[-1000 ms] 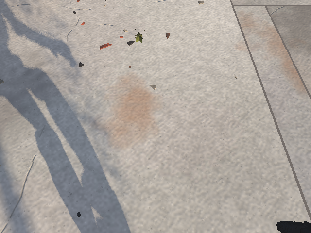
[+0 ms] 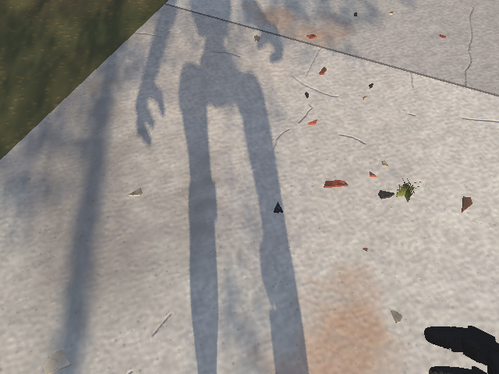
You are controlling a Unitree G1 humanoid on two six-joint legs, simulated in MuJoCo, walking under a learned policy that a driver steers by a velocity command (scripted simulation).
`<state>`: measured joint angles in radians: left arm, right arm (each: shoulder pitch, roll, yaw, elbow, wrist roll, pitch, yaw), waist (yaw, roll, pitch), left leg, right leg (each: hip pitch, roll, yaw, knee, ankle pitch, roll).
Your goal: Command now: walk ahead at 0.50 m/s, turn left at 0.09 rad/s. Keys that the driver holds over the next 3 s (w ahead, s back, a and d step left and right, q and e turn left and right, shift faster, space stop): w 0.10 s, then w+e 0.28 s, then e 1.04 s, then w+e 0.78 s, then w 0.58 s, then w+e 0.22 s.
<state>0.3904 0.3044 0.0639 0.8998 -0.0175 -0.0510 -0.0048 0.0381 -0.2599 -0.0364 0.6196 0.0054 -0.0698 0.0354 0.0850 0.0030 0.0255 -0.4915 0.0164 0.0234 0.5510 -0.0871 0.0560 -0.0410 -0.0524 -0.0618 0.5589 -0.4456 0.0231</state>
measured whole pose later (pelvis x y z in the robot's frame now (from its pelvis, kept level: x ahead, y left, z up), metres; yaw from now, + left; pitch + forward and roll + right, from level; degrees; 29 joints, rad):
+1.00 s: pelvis +0.42 -0.04 +0.01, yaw -28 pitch +2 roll +0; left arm 0.16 0.33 0.08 0.65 -0.01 0.05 0.03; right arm 0.14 -0.28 -0.05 0.71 -0.02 -0.03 -0.02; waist 0.02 -0.03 0.01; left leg -0.37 -0.02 -0.07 0.53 -0.20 -0.01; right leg -0.39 0.14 0.21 0.68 -0.38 -0.03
